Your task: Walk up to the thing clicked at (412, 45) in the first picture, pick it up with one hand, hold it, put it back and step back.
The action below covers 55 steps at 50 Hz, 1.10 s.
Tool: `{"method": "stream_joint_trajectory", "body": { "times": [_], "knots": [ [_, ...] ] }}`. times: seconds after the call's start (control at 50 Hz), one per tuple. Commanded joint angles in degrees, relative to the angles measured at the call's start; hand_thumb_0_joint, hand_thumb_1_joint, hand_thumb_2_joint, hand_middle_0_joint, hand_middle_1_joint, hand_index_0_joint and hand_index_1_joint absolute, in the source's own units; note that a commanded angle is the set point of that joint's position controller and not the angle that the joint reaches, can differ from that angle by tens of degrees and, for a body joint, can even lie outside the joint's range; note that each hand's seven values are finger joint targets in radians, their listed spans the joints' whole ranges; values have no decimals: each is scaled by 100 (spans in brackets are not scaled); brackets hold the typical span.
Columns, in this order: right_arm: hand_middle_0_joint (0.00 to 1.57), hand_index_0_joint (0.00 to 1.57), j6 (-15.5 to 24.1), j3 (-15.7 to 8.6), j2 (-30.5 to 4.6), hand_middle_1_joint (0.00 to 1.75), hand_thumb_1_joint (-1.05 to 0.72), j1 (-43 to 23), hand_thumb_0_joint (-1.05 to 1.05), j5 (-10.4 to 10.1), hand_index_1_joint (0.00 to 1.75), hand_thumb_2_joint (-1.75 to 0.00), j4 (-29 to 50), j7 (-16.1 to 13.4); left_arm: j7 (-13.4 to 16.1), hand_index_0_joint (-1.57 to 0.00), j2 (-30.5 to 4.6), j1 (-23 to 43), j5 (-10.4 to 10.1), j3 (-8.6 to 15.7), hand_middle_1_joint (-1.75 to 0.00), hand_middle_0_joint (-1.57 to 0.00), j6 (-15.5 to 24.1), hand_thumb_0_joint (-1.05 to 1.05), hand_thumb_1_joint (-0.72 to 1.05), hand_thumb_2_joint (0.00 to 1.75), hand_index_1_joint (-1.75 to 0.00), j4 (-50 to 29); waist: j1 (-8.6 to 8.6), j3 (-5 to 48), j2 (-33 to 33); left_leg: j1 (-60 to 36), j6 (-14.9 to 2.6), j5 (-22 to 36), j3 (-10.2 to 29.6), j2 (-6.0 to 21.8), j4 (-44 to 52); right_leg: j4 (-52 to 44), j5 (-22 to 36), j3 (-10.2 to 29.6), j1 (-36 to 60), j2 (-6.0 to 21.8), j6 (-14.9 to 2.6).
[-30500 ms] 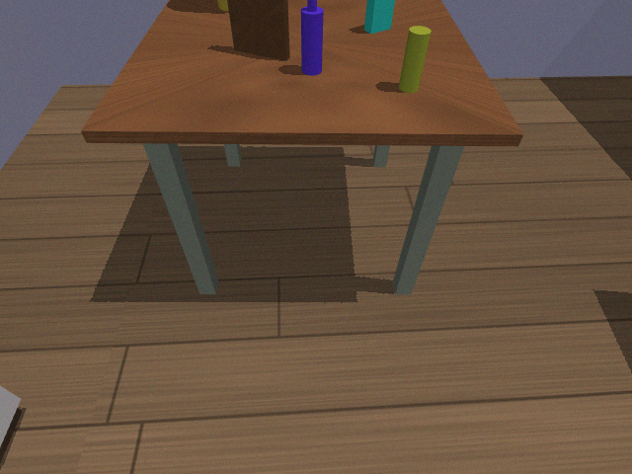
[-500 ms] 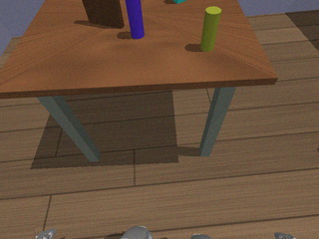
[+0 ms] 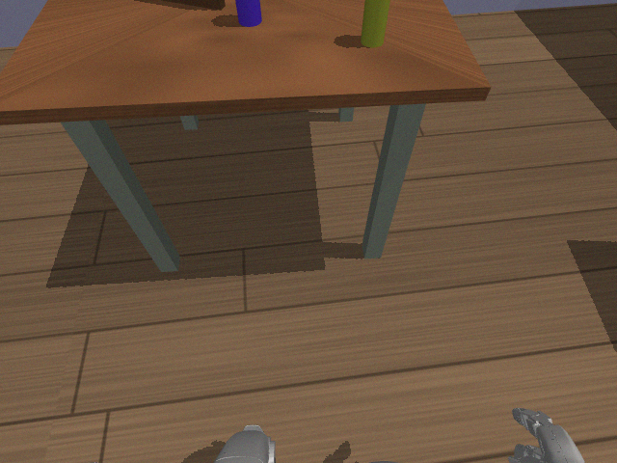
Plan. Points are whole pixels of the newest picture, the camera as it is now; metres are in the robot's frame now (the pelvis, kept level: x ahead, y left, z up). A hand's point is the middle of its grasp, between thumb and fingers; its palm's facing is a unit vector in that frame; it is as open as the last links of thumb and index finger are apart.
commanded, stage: step back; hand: right
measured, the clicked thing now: (376, 8) +0.93 -0.14 +0.08
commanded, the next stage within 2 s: stand in 1.74 s
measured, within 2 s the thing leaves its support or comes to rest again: neither
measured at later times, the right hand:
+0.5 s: hand out of the picture -0.05 -0.25 -0.13, palm faces -0.10 +0.91 -0.40, open 7.4 cm
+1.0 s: hand out of the picture -0.19 -0.26 -0.14, palm faces -0.09 +0.93 -0.36, open 7.4 cm
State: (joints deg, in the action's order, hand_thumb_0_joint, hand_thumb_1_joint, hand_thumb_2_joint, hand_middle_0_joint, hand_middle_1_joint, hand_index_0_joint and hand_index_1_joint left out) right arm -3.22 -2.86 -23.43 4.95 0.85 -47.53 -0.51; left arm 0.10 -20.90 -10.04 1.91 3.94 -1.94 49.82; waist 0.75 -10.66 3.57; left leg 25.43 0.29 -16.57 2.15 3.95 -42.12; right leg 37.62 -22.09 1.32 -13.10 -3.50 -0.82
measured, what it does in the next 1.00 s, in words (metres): walks backwards: left foot, then right foot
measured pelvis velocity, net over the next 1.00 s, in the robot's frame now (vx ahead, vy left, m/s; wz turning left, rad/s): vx -0.25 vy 0.00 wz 0.05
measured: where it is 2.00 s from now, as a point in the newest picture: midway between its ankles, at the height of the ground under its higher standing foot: outside the picture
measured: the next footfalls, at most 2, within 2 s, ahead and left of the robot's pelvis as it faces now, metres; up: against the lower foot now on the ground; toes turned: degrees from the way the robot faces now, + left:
left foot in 0.30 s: -0.07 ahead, +0.13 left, +0.00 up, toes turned +2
right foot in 0.62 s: -0.18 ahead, -0.13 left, +0.00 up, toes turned +3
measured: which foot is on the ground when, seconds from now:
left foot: up 0.00-0.28, down 0.30-0.64, up 0.66-0.90, down 0.92-1.00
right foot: down 0.00-0.30, up 0.32-0.60, down 0.62-1.00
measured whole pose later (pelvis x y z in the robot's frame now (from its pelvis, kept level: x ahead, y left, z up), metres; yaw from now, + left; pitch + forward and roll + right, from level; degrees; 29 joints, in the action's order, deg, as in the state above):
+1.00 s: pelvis -0.25 +0.00 +0.01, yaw +3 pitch -2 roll +2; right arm 0.4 -3.3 -21.0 13.9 2.1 -57.3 0.9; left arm -0.7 -22.8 -12.1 1.7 3.4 -0.8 54.6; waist 1.4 -4.6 -1.2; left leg 13.4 -0.9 -17.1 0.7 -2.2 -32.8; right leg 42.2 -26.5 0.8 -16.1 2.3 -1.1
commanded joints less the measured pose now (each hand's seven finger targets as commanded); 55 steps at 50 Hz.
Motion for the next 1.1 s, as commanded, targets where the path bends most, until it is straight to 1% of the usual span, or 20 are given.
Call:
{"method": "stream_joint_trajectory", "body": {
  "times": [0.0,0.04,0.08,0.18,0.24,0.28,0.3,0.32,0.38,0.5,0.56,0.6,0.62,0.64,0.7,0.8,0.88,0.92,0.96,1.08],
  "knots": [
    [20,20,32,-341,-1143,30,-90,-13,0,-105,30,-90,444,-145,120,-20,-2026,53,24,527,-30,-20,216,0,90,90,-30,-663,147,803,-1217,76,-43,-1717,1091,-774,-2780,-1805,2034,2842,-1076,2608,-1624],
    [20,20,69,-310,-1086,30,-90,435,0,-165,30,-90,225,-150,169,-20,-1631,681,32,438,-30,-20,194,0,90,90,-30,-759,-212,833,-859,180,-30,-1229,901,-1002,-3020,-1159,2962,1388,-725,1836,-1231],
    [20,20,123,-253,-979,30,-90,457,0,-92,30,-90,262,-171,191,-20,-1538,426,63,425,-30,-20,177,0,90,90,-30,-770,-37,968,-1105,166,49,-1254,690,-946,-2674,-932,3276,1043,-318,1604,-1122],
    [20,20,158,-247,-868,30,-90,294,0,15,30,-90,368,-128,262,-20,-1500,-138,47,397,-30,-20,82,0,90,90,-30,-756,301,1309,-1447,142,48,-1461,158,-646,-398,-629,3714,1274,967,1814,-1127],
    [20,20,189,-310,-870,30,-90,947,0,46,30,-90,96,-87,216,-20,-1584,221,-63,363,-30,-20,-18,0,90,90,-30,-871,-45,1622,-1400,-1038,-79,-80,-322,-638,1594,-117,3179,1099,531,1642,-811],
    [20,20,187,-498,-1506,30,-90,827,0,188,30,-90,122,-88,178,-20,-1192,10,-96,184,-30,-20,-50,0,90,90,-30,-896,-27,1519,75,-2013,-737,1138,1812,875,2056,1074,917,570,-1403,677,-154],
    [20,20,159,-551,-2064,30,-90,531,0,112,30,-90,267,-11,260,-20,-1313,456,-140,266,-30,-20,-51,0,90,90,-30,-970,-295,1437,1043,-961,-1690,1657,2795,1909,2372,2266,-1591,153,-1288,-23,31],
    [20,20,192,-576,-2004,30,-90,346,0,152,30,-90,284,-21,294,-20,-1391,553,-48,327,-30,-20,-70,0,90,90,-30,-857,-295,1165,725,-306,-1927,1464,2950,2075,2474,3180,-1613,816,-1067,-60,8],
    [20,20,221,-324,-1313,30,-90,-186,0,164,30,-90,352,-98,208,-20,-1316,-35,-169,340,-30,-20,-82,0,90,90,-30,-511,217,944,125,-540,-1330,1979,1225,1101,1954,3702,-758,895,-1268,-158,-4],
    [20,20,195,-388,-1329,30,-90,379,0,160,30,-90,232,-51,41,-20,-1148,-33,-56,261,-30,-20,85,0,90,90,-30,-409,-208,1267,691,-1718,-1342,599,1141,969,1881,877,-796,147,-874,157,190],
    [20,20,84,-402,-1446,30,-90,183,0,123,30,-90,215,-13,42,-20,-1075,-682,-19,253,-30,-20,205,0,90,90,-30,27,77,1454,717,-1263,-1066,-60,873,807,1597,-1299,-59,-339,326,91,-54],
    [20,20,87,-237,-954,30,-90,277,0,83,30,-90,264,17,76,-20,-1533,-833,131,433,-30,-20,285,0,90,90,-30,167,121,1245,-428,406,-429,-991,404,101,512,-1883,-521,1217,1219,814,-402],
    [20,20,125,-205,-750,30,-90,-99,0,41,30,-90,365,-32,82,-20,-2109,-472,132,550,-30,-20,277,0,90,90,-30,-21,373,933,-1564,638,-69,-1554,367,-698,-415,-2402,-1828,2936,-144,2266,-1101],
    [20,20,115,-347,-1115,30,-90,-192,0,53,30,-90,303,-71,88,-20,-2314,11,130,573,-30,-20,294,0,90,90,-30,-186,329,416,-1433,138,70,-1533,895,-394,-1406,-2651,-2192,3533,-1464,2877,-1583],
    [20,20,216,-275,-978,30,-90,341,0,-37,30,-90,-63,-40,113,-20,-1591,491,85,395,-30,-20,380,0,90,90,-30,-261,-78,483,-835,198,31,-786,681,-716,-1703,-1811,150,1506,-691,1791,-1043],
    [20,20,364,-235,-902,30,-90,207,0,100,30,-90,-107,65,36,-20,-1661,-110,109,431,-30,-20,398,0,90,90,-30,-90,345,603,-1341,55,104,-1108,81,-461,45,-1801,-773,1415,187,1716,-943],
    [20,20,516,-314,-834,30,-90,681,0,84,30,-90,-447,54,-14,-20,-1502,73,25,263,-30,-20,282,0,90,90,-30,-102,8,811,-1142,-1554,-106,-208,-324,-628,2083,-1100,324,863,-210,1476,-685],
    [20,20,604,-421,-1322,30,-90,896,0,141,30,-90,-521,4,-47,-20,-950,89,-100,69,-30,-20,286,0,90,90,-30,-116,-122,1192,312,-2363,-716,-823,2154,763,2453,288,177,39,-1405,584,-110],
    [20,20,609,-484,-1602,30,-90,841,0,123,30,-90,-482,50,-10,-20,-1385,376,-75,209,-30,-20,296,0,90,90,-30,-63,-214,893,141,-1513,-1512,-1469,2760,1490,2702,1221,-1153,114,-1216,516,-90],
    [20,20,528,-348,-1247,30,-90,298,0,86,30,-90,-405,54,-36,-20,-1054,-210,-94,191,-30,-20,438,0,90,90,-30,321,121,936,599,-986,-861,300,1034,698,1891,-867,184,-356,157,373,-75]
  ]
}}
